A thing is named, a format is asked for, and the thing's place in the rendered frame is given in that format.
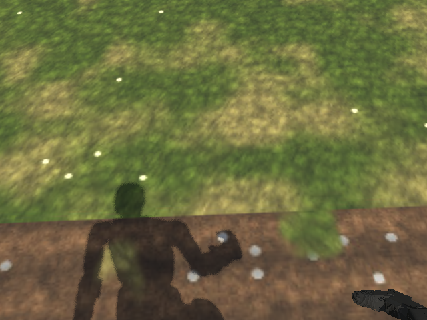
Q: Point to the robot right hand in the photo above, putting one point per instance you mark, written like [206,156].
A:
[392,302]

